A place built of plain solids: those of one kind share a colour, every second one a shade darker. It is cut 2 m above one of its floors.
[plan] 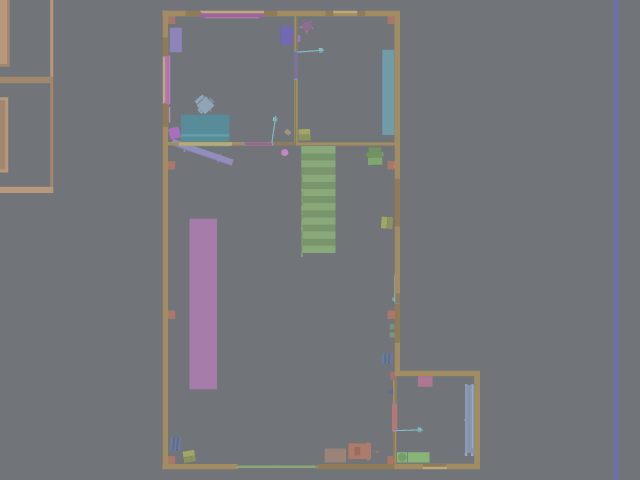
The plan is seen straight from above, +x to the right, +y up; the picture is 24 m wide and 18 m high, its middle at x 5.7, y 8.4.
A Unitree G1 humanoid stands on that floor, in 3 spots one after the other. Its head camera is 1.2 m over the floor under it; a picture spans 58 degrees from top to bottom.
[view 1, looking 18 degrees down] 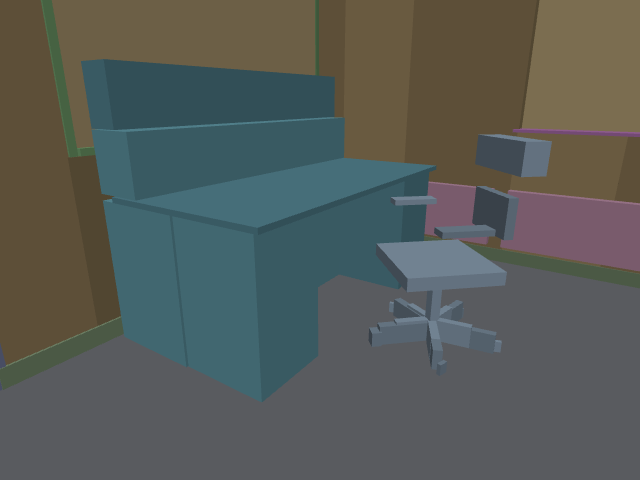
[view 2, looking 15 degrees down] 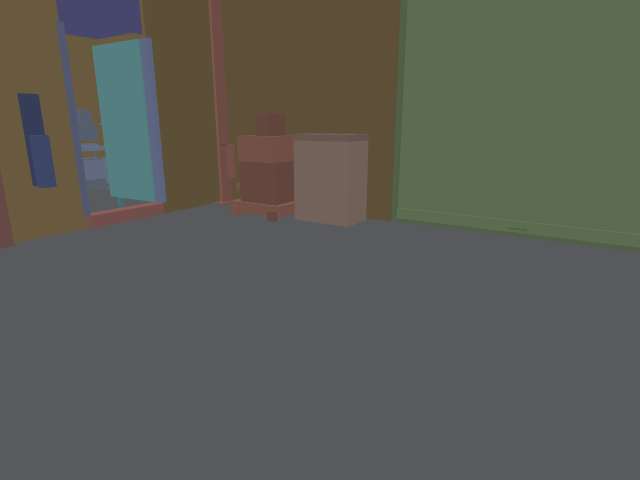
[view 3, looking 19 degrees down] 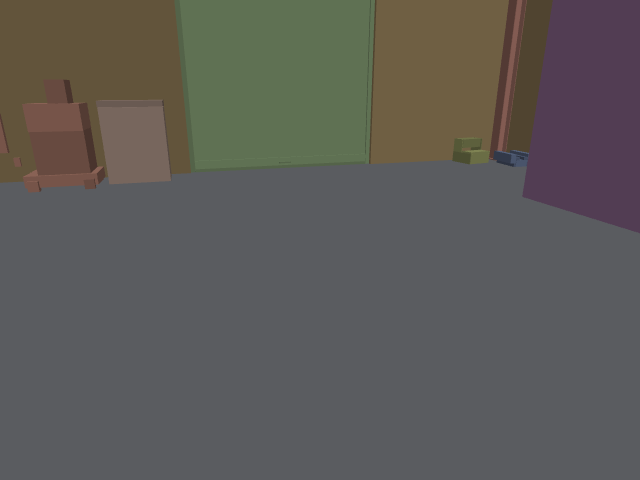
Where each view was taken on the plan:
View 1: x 3.40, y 14.10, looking -146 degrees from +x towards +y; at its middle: control_desk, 2.82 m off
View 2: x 3.40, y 5.00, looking -57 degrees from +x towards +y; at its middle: ground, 4.64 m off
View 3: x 5.64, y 6.95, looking -107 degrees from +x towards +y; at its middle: ground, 3.69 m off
